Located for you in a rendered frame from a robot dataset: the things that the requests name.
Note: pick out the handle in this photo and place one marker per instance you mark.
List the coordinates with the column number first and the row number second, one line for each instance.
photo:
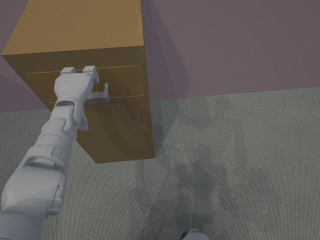
column 98, row 97

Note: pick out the drawer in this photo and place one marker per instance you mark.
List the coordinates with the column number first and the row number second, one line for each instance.
column 122, row 81

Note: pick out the left robot upper arm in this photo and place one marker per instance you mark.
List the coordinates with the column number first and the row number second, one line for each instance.
column 35, row 194

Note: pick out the robot right shin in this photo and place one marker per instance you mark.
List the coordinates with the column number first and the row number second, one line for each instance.
column 193, row 231

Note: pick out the robot left forearm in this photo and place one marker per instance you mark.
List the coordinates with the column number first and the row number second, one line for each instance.
column 55, row 141

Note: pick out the robot left hand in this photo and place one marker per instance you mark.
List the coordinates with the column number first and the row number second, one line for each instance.
column 77, row 86

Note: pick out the cabinet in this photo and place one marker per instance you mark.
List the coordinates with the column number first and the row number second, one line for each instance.
column 55, row 34

